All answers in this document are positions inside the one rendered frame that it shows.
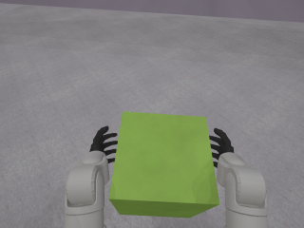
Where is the robot right hand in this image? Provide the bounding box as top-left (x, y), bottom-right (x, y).
top-left (209, 128), bottom-right (234, 168)

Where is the carton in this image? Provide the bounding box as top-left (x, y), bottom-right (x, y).
top-left (108, 111), bottom-right (219, 219)

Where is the left robot forearm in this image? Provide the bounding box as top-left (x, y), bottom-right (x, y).
top-left (64, 150), bottom-right (110, 228)

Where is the right robot forearm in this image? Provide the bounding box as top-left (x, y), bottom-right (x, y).
top-left (217, 152), bottom-right (268, 228)

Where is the robot left hand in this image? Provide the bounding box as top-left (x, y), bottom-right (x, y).
top-left (89, 126), bottom-right (118, 163)

